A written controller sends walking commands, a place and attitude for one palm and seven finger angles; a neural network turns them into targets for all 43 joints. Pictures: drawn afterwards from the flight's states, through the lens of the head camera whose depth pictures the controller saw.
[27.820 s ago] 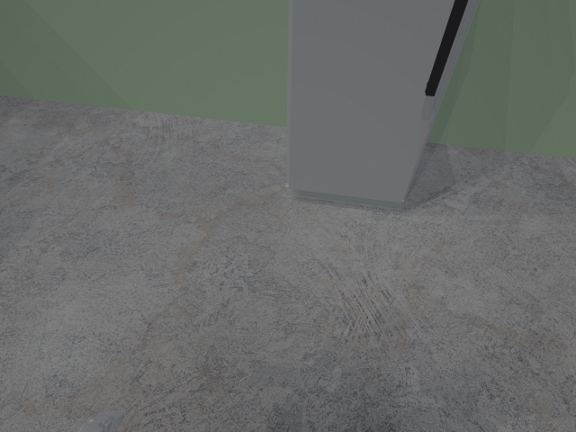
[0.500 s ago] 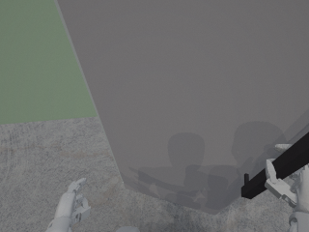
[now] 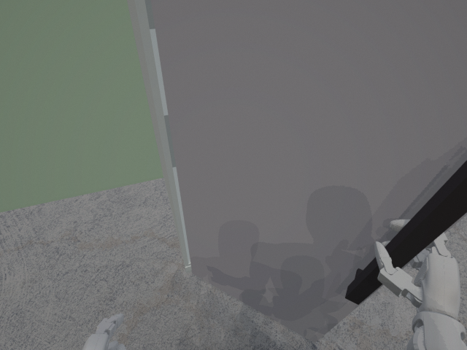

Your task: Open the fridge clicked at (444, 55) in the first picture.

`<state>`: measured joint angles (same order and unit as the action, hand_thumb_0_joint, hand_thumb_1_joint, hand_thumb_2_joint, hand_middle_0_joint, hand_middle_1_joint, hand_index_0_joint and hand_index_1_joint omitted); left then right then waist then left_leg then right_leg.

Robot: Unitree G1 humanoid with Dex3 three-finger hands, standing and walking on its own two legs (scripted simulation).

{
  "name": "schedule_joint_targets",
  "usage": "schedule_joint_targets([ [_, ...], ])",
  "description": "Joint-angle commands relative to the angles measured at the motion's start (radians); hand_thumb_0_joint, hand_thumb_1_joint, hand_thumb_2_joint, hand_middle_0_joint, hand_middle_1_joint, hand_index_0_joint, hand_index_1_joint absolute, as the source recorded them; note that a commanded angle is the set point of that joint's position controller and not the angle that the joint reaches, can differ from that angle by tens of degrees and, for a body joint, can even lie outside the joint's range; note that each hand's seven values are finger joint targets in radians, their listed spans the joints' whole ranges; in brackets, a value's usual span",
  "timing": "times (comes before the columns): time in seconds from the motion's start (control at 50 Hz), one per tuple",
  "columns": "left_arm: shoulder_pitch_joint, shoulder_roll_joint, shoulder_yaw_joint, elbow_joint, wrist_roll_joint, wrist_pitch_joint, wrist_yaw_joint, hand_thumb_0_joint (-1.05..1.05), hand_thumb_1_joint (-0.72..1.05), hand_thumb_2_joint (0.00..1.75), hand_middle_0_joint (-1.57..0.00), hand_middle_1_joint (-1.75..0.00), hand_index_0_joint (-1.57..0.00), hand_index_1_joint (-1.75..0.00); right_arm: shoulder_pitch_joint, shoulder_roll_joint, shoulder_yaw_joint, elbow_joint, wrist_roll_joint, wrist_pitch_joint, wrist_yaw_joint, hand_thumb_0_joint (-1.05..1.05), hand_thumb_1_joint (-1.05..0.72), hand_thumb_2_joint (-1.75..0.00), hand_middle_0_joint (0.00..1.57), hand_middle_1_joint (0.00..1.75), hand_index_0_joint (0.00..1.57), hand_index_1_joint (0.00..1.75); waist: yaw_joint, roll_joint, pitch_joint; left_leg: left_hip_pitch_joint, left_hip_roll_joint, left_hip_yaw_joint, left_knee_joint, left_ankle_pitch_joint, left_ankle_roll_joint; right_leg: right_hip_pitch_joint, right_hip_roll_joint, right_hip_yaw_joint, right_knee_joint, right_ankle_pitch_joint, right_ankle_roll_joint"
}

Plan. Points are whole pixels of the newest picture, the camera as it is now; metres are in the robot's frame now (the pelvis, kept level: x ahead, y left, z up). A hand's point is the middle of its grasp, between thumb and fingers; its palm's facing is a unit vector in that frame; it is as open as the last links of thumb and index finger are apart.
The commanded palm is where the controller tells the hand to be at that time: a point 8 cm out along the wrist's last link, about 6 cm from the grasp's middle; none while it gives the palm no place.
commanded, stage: walk backward, drawing the door open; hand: right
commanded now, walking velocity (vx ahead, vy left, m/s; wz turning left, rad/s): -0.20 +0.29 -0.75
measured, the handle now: (404, 235) +0.30 -0.23 +0.09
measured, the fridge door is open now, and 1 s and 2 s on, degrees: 47 78 73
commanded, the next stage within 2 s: stop walking and hold the door back in 0.68 s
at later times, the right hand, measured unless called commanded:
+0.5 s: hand out of the picture +0.13 -0.09 +0.08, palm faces +0.39 +0.88 -0.26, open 7.2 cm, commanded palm +0.08 -0.11 +0.08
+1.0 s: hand out of the picture +0.09 -0.01 +0.08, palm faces +0.67 +0.71 -0.20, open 6.9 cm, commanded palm +0.04 -0.06 +0.06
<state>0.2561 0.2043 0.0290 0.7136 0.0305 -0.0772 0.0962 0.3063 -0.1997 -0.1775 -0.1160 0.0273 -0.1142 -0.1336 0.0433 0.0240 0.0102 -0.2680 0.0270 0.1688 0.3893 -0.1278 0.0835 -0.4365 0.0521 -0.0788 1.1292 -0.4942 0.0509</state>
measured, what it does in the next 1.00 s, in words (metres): steps to the left, turning right: right foot, then left foot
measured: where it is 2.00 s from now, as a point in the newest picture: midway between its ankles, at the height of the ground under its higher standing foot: outside the picture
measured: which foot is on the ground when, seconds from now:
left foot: down 0.00-0.08, up 0.10-0.48, down 0.50-0.84, up 0.86-1.00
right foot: up 0.00-0.08, down 0.10-0.50, up 0.52-0.82, down 0.84-1.00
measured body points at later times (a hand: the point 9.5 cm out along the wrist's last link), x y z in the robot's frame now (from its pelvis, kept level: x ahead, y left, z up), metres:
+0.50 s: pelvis -0.06 +0.15 -0.01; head +0.00 +0.12 +0.43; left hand +0.17 +0.30 -0.11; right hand +0.10 -0.13 +0.09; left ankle -0.04 +0.29 -0.75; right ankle -0.09 -0.06 -0.74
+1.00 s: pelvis -0.05 +0.29 -0.01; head -0.01 +0.26 +0.44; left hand +0.23 +0.33 -0.11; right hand +0.05 -0.05 +0.09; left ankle +0.07 +0.38 -0.69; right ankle -0.12 +0.18 -0.75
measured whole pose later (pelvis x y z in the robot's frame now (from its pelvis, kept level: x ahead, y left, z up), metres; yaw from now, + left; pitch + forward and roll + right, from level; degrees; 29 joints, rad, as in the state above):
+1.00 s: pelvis -0.05 +0.29 -0.01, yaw -41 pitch -2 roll +2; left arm 0.12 0.16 0.00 0.61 0.01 -0.07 0.09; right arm 0.00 -0.22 0.01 -0.07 0.01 -0.10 -0.06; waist -0.02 -0.04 0.17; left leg -0.46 0.05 0.04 0.94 -0.39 -0.07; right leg -0.23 -0.07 -0.05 0.53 -0.26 0.00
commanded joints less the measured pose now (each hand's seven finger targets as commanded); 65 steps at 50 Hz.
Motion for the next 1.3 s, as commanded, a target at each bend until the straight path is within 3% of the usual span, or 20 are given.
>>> schedule_joint_targets([
  [0.0,-0.124,0.064,0.013,-0.187,-0.006,-0.088,0.019,0.0,0.9,0.9,-0.2,-0.3,-0.2,-0.3,-0.135,-0.159,-0.042,-0.302,-0.018,-0.102,0.009,0.0,-0.9,-0.9,0.45,1.4,0.45,1.4,-0.029,0.272,-0.11,0.081,0.119,-0.037,-0.281,0.003,-0.227,0.237,0.013,-0.149,-0.532,-0.13,-0.055],
  [0.04,-0.048,0.086,-0.001,-0.185,-0.009,-0.08,0.012,0.0,0.9,0.9,-0.2,-0.3,-0.2,-0.3,-0.124,-0.122,0.015,-0.327,-0.018,-0.115,0.03,0.0,-0.9,-0.9,0.45,1.4,0.45,1.4,0.038,-0.077,-0.067,-0.013,-0.029,0.081,0.071,0.08,-0.32,0.422,-0.04,-0.077,-1.06,0.177,-0.084],
  [0.06,-0.098,0.113,0.009,-0.236,0.023,-0.084,0.007,0.0,0.9,0.9,-0.2,-0.3,-0.2,-0.3,-0.111,-0.138,0.025,-0.377,-0.018,-0.14,0.033,0.0,-0.9,-0.9,0.45,1.4,0.45,1.4,0.028,-0.475,-0.052,-0.243,-0.042,-0.024,0.518,-0.261,-0.268,0.494,-0.338,0.302,-1.074,0.446,-0.152],
  [0.08,-0.087,0.096,0.017,-0.259,0.045,-0.093,-0.001,0.0,0.9,0.9,-0.2,-0.3,-0.2,-0.3,-0.069,-0.146,0.045,-0.39,-0.065,-0.148,0.028,0.0,-0.9,-0.9,0.45,1.4,0.45,1.4,-0.025,-0.319,-0.101,-0.314,0.023,-0.221,0.751,-0.439,-0.17,0.423,-0.58,0.651,-0.89,0.782,-0.242],
  [0.12,-0.116,0.187,0.084,-0.253,0.014,-0.086,-0.034,0.0,0.9,0.9,-0.2,-0.3,-0.2,-0.3,-0.103,-0.15,0.01,-0.45,-0.062,-0.133,0.053,0.0,-0.9,-0.9,0.45,1.4,0.45,1.4,-0.041,-0.116,-0.16,-0.424,-0.006,-0.259,0.823,-0.365,-0.155,0.524,-0.6,0.531,-0.848,0.882,-0.294],
  [0.22,-0.047,0.139,0.066,-0.195,-0.006,-0.123,-0.03,0.0,0.9,0.9,-0.2,-0.3,-0.2,-0.3,-0.168,-0.05,0.138,-0.433,-0.058,-0.082,0.076,0.0,-0.9,-0.9,0.45,1.4,0.45,1.4,-0.022,-0.187,-0.076,-0.357,-0.045,-0.141,0.656,-0.172,-0.189,0.452,-0.314,0.28,-0.806,0.801,-0.131],
  [0.4,-0.15,0.099,0.074,-0.212,-0.008,-0.14,-0.04,0.0,0.9,0.9,-0.2,-0.3,-0.2,-0.3,-0.141,-0.097,0.081,-0.479,-0.049,-0.095,0.058,0.0,-0.9,-0.9,0.45,1.4,0.45,1.4,-0.033,-0.36,-0.118,0.067,-0.086,-0.112,0.156,-0.233,-0.187,0.174,-0.276,0.372,-0.809,0.349,-0.134],
  [0.46,-0.137,0.043,0.058,-0.193,-0.023,-0.121,-0.038,0.0,0.9,0.9,-0.2,-0.3,-0.2,-0.3,-0.148,-0.17,0.028,-0.503,-0.04,-0.084,0.054,0.0,-0.9,-0.9,0.45,1.4,0.45,1.4,-0.026,-0.042,-0.17,0.186,0.014,-0.137,-0.127,-0.022,-0.148,0.126,-0.079,0.196,-0.583,0.101,-0.042],
  [0.5,-0.235,0.006,0.044,-0.216,-0.019,-0.104,-0.024,0.0,0.9,0.9,-0.2,-0.3,-0.2,-0.3,-0.211,-0.253,-0.053,-0.552,-0.05,-0.084,0.056,0.0,-0.9,-0.9,0.45,1.4,0.45,1.4,-0.086,0.251,-0.187,0.124,0.33,-0.355,-0.118,0.098,0.02,-0.107,0.006,0.043,0.024,-0.185,-0.012],
  [0.6,-0.225,0.012,0.04,-0.194,0.002,-0.095,0.015,0.0,0.9,0.9,-0.2,-0.3,-0.2,-0.3,-0.147,-0.138,0.008,-0.387,-0.034,-0.099,0.097,0.0,-0.9,-0.9,0.45,1.4,0.45,1.4,-0.052,0.15,-0.156,0.311,0.269,-0.104,0.035,0.537,0.074,-0.192,-0.067,-0.011,0.152,-0.083,0.035],
  [0.7,-0.201,0.016,0.022,-0.239,0.011,-0.088,0.035,0.0,0.9,0.9,-0.2,-0.3,-0.2,-0.3,-0.198,-0.112,0.045,-0.434,-0.03,-0.099,0.09,0.0,-0.9,-0.9,0.45,1.4,0.45,1.4,-0.063,0.199,-0.146,0.331,0.288,-0.109,0.041,0.571,0.093,-0.052,-0.087,-0.062,-0.251,-0.115,-0.009],
  [0.78,-0.094,0.042,0.01,-0.206,0.009,-0.07,0.04,0.0,0.9,0.9,-0.2,-0.3,-0.2,-0.3,-0.217,-0.083,0.077,-0.289,-0.027,-0.075,0.074,0.0,-0.9,-0.9,0.45,1.4,0.45,1.4,0.015,0.006,-0.253,0.107,0.143,-0.004,0.399,0.592,-0.058,0.397,-0.066,-0.123,-0.788,0.352,-0.04],
  [0.82,-0.129,0.107,0.029,-0.239,0.005,-0.049,0.031,0.0,0.9,0.9,-0.2,-0.3,-0.2,-0.3,-0.318,-0.077,0.102,-0.352,-0.013,-0.101,0.052,0.0,-0.9,-0.9,0.45,1.4,0.45,1.4,-0.017,-0.317,-0.277,-0.371,0.015,-0.105,0.785,-0.401,-0.207,0.72,-0.569,0.532,-0.761,1.204,-0.296],
  [0.84,-0.151,0.081,0.012,-0.234,0.004,-0.052,0.011,0.0,0.9,0.9,-0.2,-0.3,-0.2,-0.3,-0.34,-0.091,0.092,-0.342,-0.032,-0.116,0.045,0.0,-0.9,-0.9,0.45,1.4,0.45,1.4,-0.031,-0.259,-0.228,-0.424,0.01,-0.241,0.873,-0.512,-0.184,0.661,-0.621,0.568,-0.732,1.237,-0.37],
  [0.94,-0.145,0.107,0.028,-0.203,-0.036,-0.023,0.002,0.0,0.9,0.9,-0.2,-0.3,-0.2,-0.3,-0.588,-0.109,0.076,-0.117,-0.015,-0.035,0.022,0.0,-0.9,-0.9,0.45,1.4,0.45,1.4,-0.031,-0.256,-0.096,-0.093,0.047,-0.134,0.477,-0.216,-0.155,0.251,-0.31,0.063,-0.728,0.641,-0.192],
  [1.02,-0.134,0.111,0.013,-0.222,-0.053,-0.001,0.003,0.0,0.9,0.9,-0.2,-0.3,-0.2,-0.3,-0.767,-0.177,0.029,0.104,-0.019,-0.021,0.027,0.0,-0.9,-0.9,0.45,1.4,0.45,1.4,-0.066,-0.073,-0.125,0.224,-0.009,-0.051,0.191,-0.155,-0.185,0.013,-0.186,-0.013,-0.582,-0.02,-0.113],
  [1.06,-0.165,0.092,0.013,-0.234,-0.047,0.02,0.003,0.0,0.9,0.9,-0.2,-0.3,-0.2,-0.3,-0.845,-0.304,-0.035,0.199,-0.022,-0.023,0.029,0.0,-0.9,-0.9,0.45,1.4,0.45,1.4,-0.087,0.369,-0.07,0.023,0.283,-0.567,-0.164,-0.56,-0.076,-0.08,-0.031,0.008,-0.065,-0.165,-0.052],
  [1.08,-0.217,0.104,0.009,-0.24,-0.031,0.025,0.007,0.0,0.9,0.9,-0.2,-0.3,-0.2,-0.3,-0.859,-0.316,-0.051,0.237,-0.01,-0.019,0.028,0.0,-0.9,-0.9,0.45,1.4,0.45,1.4,-0.103,0.339,-0.037,-0.053,0.426,-0.762,-0.276,-0.691,-0.012,-0.123,-0.046,0.144,0.098,-0.085,-0.045],
  [1.1,-0.214,0.109,0.006,-0.188,-0.004,0.026,0.005,0.0,0.9,0.9,-0.2,-0.3,-0.2,-0.3,-0.913,-0.357,-0.082,0.231,-0.013,-0.038,0.036,0.0,-0.9,-0.9,0.45,1.4,0.45,1.4,-0.075,0.171,-0.029,-0.142,0.414,-0.691,-0.267,-0.665,-0.002,-0.071,-0.057,0.164,0.154,0.0,-0.029],
  [1.28,-0.161,0.146,0.035,-0.134,-0.032,0.024,-0.014,0.0,0.9,0.9,-0.2,-0.3,-0.2,-0.3,-1.012,-0.443,-0.212,0.473,-0.009,-0.166,0.041,0.0,-0.9,-0.9,0.45,1.4,0.45,1.4,-0.075,0.247,-0.225,0.076,0.294,-0.345,-0.089,-0.321,-0.013,0.09,-0.038,0.012,-0.361,-0.001,-0.05],
])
